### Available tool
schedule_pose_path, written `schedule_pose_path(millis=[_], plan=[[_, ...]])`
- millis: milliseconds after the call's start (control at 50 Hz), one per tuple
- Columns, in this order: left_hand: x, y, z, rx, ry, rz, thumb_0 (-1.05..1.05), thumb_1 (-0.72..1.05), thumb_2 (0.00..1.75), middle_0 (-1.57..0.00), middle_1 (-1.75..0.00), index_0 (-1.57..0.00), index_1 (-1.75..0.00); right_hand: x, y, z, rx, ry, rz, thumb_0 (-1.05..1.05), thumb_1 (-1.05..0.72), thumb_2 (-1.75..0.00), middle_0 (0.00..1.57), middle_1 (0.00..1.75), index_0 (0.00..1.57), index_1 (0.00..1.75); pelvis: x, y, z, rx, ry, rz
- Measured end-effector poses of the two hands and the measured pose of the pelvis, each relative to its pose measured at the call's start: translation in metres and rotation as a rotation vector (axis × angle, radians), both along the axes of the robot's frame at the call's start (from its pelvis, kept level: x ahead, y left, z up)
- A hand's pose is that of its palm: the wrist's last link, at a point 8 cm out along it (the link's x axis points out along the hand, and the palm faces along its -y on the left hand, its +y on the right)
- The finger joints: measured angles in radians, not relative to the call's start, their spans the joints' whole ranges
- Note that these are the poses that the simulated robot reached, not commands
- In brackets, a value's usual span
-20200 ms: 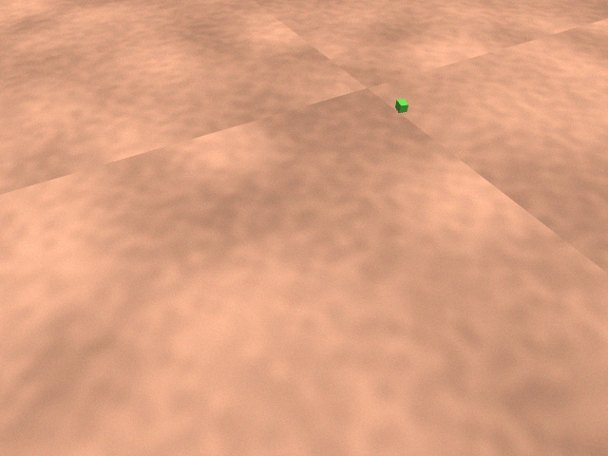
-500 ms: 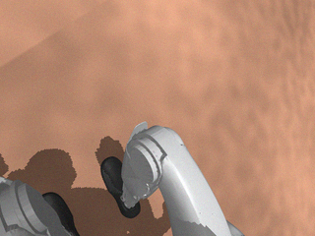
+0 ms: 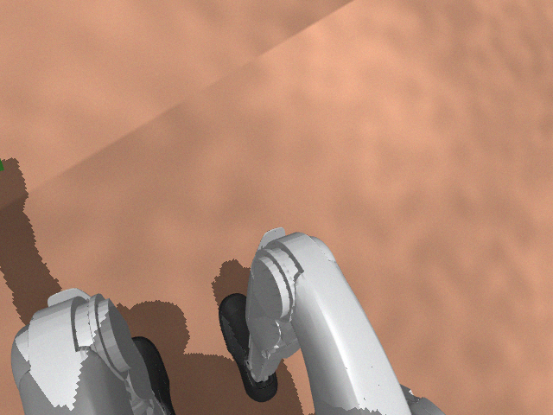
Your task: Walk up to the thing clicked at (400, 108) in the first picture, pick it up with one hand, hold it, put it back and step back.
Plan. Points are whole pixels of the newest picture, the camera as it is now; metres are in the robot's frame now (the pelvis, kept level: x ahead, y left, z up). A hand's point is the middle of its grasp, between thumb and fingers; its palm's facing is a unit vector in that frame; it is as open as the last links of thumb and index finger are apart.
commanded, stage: settle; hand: left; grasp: from above
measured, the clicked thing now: out of the picture +0.51 +0.31 -0.20
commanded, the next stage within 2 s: lift in 0.12 s
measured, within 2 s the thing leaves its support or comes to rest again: neither
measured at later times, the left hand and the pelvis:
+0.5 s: hand out of the picture +0.48 +0.31 -0.11, palm faces -0.44 -0.13 -0.89, open 7.7 cm; pelvis +0.00 +0.00 +0.04, yaw +4 degrees
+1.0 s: hand out of the picture +0.39 +0.32 +0.06, palm faces -0.40 -0.14 -0.91, open 7.7 cm; pelvis +0.00 +0.00 +0.16, yaw +8 degrees
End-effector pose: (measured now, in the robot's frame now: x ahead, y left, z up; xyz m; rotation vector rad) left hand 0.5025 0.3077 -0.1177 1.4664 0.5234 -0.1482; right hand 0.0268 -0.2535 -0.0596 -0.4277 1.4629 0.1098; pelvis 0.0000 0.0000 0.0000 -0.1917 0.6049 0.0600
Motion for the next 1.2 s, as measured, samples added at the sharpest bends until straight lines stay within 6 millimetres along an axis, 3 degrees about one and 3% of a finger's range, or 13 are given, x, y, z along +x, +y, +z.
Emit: schedule_pose_path(millis=[220,420,720,940,1200], plan=[[0.001,0.001,0.027,0.021,0.013,0.011,-0.01,0.27,0.21,-0.98,-0.21,-1.04,-0.14,0.004,-0.008,-0.004,-0.011,0.012,-0.045,0.01,-0.92,-0.90,0.19,0.30,0.20,0.30,0.001,-0.004,0.011,0.030,0.026,0.014],[-0.010,0.001,0.049,-0.009,0.041,0.018,-0.01,0.28,0.20,-0.97,-0.22,-1.03,-0.15,0.010,-0.016,0.006,-0.043,0.016,-0.083,0.01,-0.92,-0.90,0.19,0.30,0.20,0.30,0.003,-0.006,0.028,0.044,0.049,0.024],[-0.056,0.011,0.130,-0.005,0.034,-0.006,-0.01,0.29,0.19,-0.96,-0.23,-1.02,-0.16,0.054,-0.014,0.040,-0.053,-0.112,-0.105,0.01,-0.92,-0.91,0.19,0.30,0.20,0.30,0.000,0.000,0.079,0.066,0.050,0.050],[-0.096,0.015,0.213,-0.010,0.001,0.012,-0.02,0.30,0.19,-0.96,-0.24,-1.00,-0.19,0.089,0.004,0.091,-0.027,-0.241,-0.115,0.01,-0.92,-0.90,0.20,0.30,0.20,0.30,-0.003,0.004,0.139,0.085,-0.011,0.075],[-0.144,0.006,0.331,-0.022,0.012,0.032,-0.03,0.29,0.20,-0.97,-0.23,-1.00,-0.19,0.105,0.017,0.193,-0.017,-0.353,-0.181,0.01,-0.91,-0.90,0.20,0.30,0.20,0.30,0.005,0.006,0.241,0.122,-0.138,0.098]])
